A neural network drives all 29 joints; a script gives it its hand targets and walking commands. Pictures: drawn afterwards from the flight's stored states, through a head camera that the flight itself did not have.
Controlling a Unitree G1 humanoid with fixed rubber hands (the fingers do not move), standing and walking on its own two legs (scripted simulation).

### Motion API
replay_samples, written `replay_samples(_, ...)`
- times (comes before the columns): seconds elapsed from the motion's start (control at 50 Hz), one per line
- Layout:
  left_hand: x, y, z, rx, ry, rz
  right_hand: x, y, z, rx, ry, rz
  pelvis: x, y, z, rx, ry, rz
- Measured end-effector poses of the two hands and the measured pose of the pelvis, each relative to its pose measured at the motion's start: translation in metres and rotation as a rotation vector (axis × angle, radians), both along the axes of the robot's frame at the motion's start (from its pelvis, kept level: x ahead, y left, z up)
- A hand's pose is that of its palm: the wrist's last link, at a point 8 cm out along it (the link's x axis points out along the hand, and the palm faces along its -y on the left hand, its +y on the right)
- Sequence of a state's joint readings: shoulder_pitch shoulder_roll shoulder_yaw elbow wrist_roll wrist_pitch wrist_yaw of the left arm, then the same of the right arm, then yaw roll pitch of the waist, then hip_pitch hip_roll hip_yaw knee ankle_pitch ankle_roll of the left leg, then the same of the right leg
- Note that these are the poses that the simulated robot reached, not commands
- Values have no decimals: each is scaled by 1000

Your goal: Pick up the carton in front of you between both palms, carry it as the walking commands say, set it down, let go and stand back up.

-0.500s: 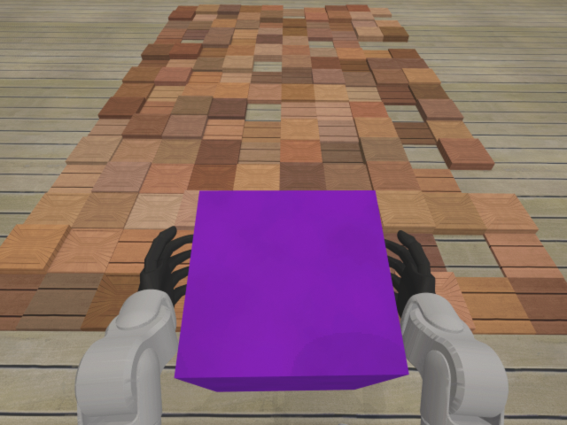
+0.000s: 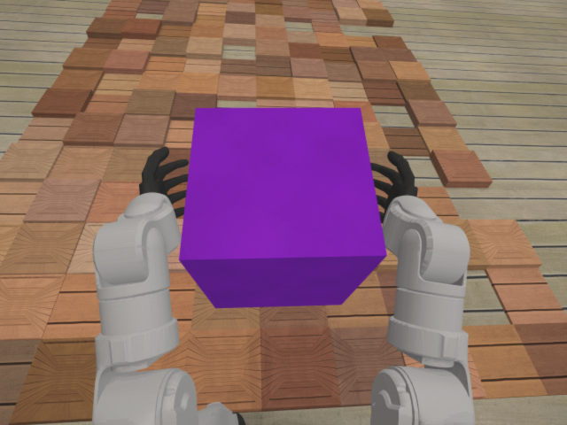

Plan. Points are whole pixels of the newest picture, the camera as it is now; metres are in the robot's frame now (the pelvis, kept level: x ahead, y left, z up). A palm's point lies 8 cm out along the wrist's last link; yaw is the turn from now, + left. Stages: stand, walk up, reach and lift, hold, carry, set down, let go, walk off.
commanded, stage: carry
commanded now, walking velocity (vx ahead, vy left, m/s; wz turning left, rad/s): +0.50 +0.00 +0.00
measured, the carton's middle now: (278, 220) +0.37 +0.00 +0.08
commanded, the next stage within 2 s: none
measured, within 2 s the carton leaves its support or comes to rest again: neither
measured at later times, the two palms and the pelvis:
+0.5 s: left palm (181, 58) +0.68 +0.17 +0.16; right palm (343, 61) +0.71 -0.14 +0.15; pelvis +0.36 -0.02 +0.03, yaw +2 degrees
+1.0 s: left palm out of the picture +1.00 +0.20 +0.21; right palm out of the picture +1.01 -0.11 +0.22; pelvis +0.67 +0.03 +0.05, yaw +1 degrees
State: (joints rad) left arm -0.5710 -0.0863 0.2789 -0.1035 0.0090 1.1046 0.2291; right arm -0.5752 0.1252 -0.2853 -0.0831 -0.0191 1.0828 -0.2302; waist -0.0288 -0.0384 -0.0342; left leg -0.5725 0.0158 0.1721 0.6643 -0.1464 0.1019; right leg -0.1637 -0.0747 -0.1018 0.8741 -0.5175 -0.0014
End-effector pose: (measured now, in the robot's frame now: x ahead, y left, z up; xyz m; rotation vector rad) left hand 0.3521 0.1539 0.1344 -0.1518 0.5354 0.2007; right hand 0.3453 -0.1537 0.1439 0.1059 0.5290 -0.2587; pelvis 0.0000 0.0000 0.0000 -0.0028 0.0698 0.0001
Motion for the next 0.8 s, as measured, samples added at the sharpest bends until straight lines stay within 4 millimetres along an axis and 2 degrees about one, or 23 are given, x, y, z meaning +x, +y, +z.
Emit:
replay_samples(0.1, 68, 2, -25, -56, 95, -1, 56, 6, -26, 60, 85, -20, 53, 12, 17, -18, 30, 1)
replay_samples(0.2, 127, 3, -21, -66, 46, 17, 112, 5, -21, 76, 30, -48, 116, 16, 29, -31, 43, 3)
replay_samples(0.28, 178, 3, -6, -60, -25, 31, 166, 5, -3, 65, -39, -28, 176, 11, 29, -30, 37, 21)
replay_samples(0.36, 237, 4, 13, -29, -77, 47, 236, 4, 13, 45, -82, 19, 247, 1, 27, -29, 35, 34)
replay_samples(0.42, 283, 7, 22, 9, -88, 76, 296, 7, 16, 42, -89, 73, 304, -10, 21, -21, 15, 41)
replay_samples(0.48, 319, 12, 24, 22, -35, 99, 349, 14, 11, 32, -31, 124, 345, -17, 28, -37, -6, 45)
replay_samples(0.56, 352, 16, 27, -27, 56, 126, 396, 22, 14, 73, 66, 133, 390, -24, 53, -16, 4, 46)
replay_samples(0.66, 409, 18, 58, -26, 18, 136, 453, 22, 42, 90, 31, 117, 443, -23, 79, 22, 23, 51)
replay_samples(0.74, 462, 16, 88, 4, -52, 102, 498, 18, 67, 79, -40, 94, 488, -15, 87, 22, 29, 42)
replay_samples(0.8, 503, 14, 103, 13, -88, 68, 531, 15, 82, 62, -79, 73, 525, -5, 86, 9, 23, 37)
